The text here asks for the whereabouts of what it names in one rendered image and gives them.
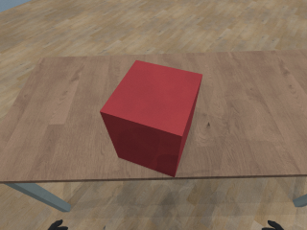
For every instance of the left robot hand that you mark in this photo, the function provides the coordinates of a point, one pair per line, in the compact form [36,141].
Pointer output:
[56,225]

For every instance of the carton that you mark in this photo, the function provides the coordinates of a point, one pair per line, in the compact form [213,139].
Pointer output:
[149,114]

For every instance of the table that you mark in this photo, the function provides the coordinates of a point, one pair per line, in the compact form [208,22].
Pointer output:
[250,121]

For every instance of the right robot hand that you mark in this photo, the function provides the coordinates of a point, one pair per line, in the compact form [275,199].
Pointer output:
[273,224]

